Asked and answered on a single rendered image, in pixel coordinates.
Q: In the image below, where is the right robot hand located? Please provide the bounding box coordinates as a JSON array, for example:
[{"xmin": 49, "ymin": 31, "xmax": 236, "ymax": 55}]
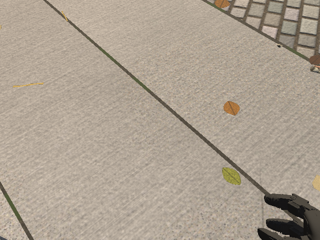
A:
[{"xmin": 257, "ymin": 193, "xmax": 320, "ymax": 240}]

